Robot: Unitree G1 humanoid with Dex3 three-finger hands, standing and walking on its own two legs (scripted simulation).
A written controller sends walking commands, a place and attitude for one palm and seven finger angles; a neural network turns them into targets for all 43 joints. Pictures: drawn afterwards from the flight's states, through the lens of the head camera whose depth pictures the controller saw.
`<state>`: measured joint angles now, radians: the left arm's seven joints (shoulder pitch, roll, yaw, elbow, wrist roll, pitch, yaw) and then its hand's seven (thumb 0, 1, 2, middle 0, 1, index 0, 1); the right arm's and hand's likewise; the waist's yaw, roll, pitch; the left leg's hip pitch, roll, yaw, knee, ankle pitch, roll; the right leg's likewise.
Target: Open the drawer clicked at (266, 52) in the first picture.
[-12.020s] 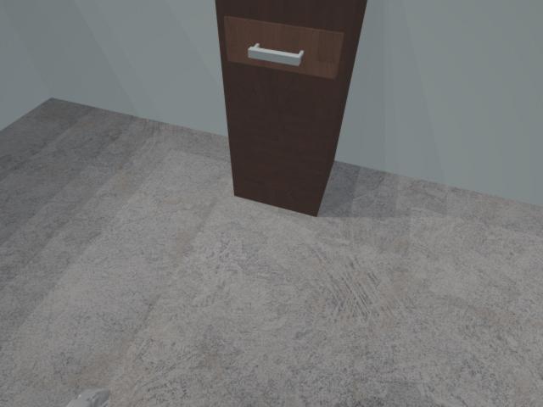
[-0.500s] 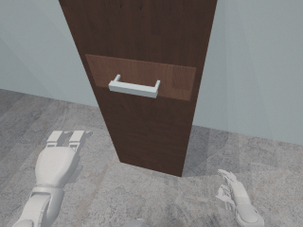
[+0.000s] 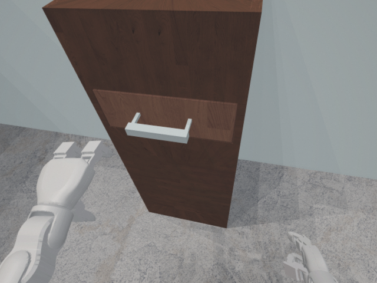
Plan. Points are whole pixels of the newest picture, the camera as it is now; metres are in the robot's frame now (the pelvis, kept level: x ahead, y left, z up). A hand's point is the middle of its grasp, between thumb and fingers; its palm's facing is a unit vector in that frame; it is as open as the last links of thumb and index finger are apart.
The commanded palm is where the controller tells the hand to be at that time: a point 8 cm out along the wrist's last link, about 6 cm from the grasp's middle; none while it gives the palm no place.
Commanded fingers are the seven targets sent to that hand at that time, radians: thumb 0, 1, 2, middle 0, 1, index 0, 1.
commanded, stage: raise the hand with hooked fingers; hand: left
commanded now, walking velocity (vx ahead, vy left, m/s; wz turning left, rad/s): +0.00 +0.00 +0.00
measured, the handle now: (159, 126) +0.49 +0.15 +0.03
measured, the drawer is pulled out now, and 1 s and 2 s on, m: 0.00 0.00 0.00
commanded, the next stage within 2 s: move the hooked fingers above the handle in 0.72 s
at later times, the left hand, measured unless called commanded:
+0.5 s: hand (75, 165) +0.28 +0.24 +0.14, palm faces -0.02 -0.08 -1.00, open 13.8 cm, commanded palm +0.26 +0.25 +0.20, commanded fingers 0.00 -0.50 0.30 -0.30 -1.20 -0.30 -1.20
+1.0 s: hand (82, 174) +0.27 +0.23 +0.12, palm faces +0.01 -0.08 -1.00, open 13.8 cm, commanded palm +0.26 +0.24 +0.19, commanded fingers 0.00 -0.50 0.30 -0.30 -1.20 -0.30 -1.20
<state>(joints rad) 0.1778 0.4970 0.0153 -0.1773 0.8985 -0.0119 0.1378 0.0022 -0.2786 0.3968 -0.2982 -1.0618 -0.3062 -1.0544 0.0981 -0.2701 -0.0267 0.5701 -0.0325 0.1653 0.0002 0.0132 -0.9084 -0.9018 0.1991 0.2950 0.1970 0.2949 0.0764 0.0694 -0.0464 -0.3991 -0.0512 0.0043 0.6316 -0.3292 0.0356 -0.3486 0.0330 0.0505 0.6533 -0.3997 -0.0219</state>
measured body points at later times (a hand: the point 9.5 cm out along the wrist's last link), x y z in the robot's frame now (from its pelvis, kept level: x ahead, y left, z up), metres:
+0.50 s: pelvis -0.02 +0.00 +0.01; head +0.00 -0.03 +0.46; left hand +0.28 +0.25 +0.19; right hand +0.17 -0.22 -0.10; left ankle -0.01 +0.10 -0.72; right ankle -0.04 -0.11 -0.72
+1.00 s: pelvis -0.04 +0.01 +0.01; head -0.02 -0.01 +0.46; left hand +0.26 +0.24 +0.18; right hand +0.16 -0.20 -0.10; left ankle -0.01 +0.10 -0.72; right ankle -0.04 -0.11 -0.72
